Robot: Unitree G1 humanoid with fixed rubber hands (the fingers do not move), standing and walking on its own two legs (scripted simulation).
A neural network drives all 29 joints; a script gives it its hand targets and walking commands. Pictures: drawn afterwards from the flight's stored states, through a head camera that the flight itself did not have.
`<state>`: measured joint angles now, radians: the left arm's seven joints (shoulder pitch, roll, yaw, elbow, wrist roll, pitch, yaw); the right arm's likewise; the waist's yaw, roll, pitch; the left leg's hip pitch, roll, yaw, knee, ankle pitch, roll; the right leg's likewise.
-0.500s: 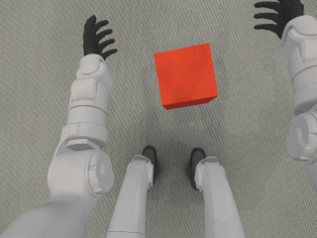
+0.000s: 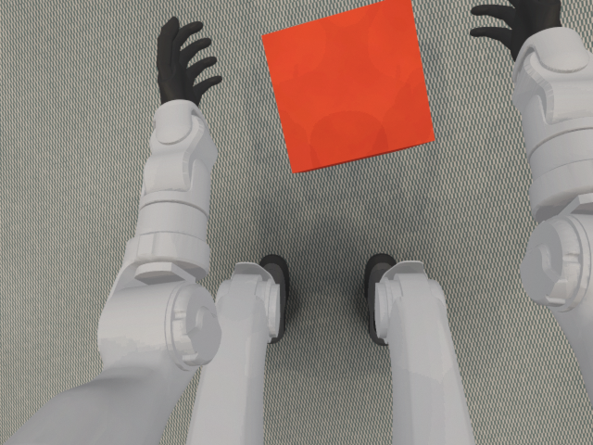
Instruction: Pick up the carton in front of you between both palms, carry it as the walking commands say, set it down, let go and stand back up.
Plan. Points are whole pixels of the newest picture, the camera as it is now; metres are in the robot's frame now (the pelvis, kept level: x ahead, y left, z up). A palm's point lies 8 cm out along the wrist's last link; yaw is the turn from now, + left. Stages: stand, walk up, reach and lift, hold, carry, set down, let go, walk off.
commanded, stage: reach and lift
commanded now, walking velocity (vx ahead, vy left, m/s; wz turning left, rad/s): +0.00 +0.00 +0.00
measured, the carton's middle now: (345, 103) +0.52 -0.05 -0.42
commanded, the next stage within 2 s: none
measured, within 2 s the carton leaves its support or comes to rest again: leaves its support in 1.32 s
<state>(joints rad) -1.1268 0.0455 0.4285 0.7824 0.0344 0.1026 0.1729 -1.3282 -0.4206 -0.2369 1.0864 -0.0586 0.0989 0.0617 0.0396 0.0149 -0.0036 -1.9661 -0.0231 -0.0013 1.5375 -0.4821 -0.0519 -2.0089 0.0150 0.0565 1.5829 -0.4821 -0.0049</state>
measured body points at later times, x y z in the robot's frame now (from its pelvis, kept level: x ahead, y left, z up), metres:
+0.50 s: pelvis -0.05 +0.00 -0.16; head +0.34 -0.04 +0.05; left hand +0.51 +0.14 -0.35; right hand +0.55 -0.23 -0.35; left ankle +0.08 +0.14 -0.51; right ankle +0.07 -0.11 -0.51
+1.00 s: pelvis -0.04 +0.00 -0.16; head +0.34 -0.05 +0.06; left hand +0.52 +0.11 -0.34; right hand +0.55 -0.20 -0.35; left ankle +0.08 +0.14 -0.51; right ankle +0.07 -0.11 -0.51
